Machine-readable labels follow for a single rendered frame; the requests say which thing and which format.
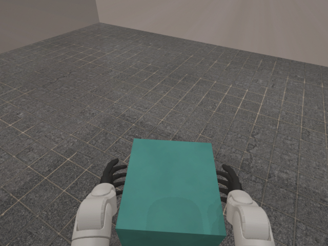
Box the robot right forearm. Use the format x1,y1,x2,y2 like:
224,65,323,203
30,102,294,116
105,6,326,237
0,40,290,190
226,190,275,246

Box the robot right hand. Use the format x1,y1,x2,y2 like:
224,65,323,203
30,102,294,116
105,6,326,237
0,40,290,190
216,164,243,203

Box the robot left forearm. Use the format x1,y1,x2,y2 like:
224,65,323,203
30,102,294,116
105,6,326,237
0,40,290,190
71,183,117,246

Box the robot left hand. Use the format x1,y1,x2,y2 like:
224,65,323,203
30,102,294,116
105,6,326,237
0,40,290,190
99,158,127,196

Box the carton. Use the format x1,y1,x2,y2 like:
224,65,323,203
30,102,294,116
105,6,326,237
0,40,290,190
115,138,227,246

